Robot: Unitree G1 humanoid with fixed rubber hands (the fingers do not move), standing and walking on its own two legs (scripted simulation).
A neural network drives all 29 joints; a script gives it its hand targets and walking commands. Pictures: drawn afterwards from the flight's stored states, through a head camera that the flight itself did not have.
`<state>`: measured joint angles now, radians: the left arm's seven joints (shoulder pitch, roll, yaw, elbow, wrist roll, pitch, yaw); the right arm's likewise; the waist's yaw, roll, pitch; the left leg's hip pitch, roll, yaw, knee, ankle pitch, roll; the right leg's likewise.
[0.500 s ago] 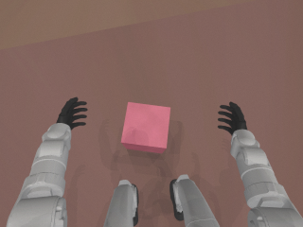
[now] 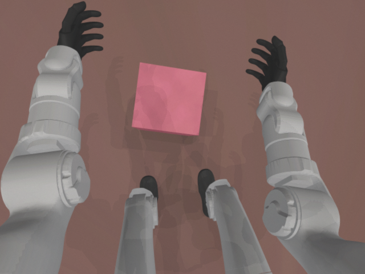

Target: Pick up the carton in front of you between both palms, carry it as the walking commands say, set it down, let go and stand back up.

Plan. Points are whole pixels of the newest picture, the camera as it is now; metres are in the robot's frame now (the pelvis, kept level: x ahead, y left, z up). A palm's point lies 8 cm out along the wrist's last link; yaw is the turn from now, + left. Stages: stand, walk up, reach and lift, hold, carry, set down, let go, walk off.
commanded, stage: reach and lift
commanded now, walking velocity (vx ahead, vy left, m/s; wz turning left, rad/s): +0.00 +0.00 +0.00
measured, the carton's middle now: (168, 105) +0.49 +0.00 -0.51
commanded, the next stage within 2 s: none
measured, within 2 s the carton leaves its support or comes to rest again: leaves its support in 1.60 s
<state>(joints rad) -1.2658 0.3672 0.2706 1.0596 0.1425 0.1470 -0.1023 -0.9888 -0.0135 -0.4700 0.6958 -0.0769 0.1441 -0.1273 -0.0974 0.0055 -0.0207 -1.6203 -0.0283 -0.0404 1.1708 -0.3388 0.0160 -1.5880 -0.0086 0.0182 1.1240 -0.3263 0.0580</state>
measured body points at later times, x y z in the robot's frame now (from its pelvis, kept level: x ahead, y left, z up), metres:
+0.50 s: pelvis -0.04 -0.02 -0.20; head +0.32 +0.01 +0.07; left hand +0.53 +0.18 -0.37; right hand +0.47 -0.20 -0.36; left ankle +0.07 +0.10 -0.60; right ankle +0.08 -0.15 -0.60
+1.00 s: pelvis -0.04 -0.01 -0.27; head +0.33 +0.02 -0.02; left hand +0.54 +0.16 -0.45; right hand +0.48 -0.20 -0.44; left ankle +0.07 +0.10 -0.60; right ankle +0.08 -0.15 -0.60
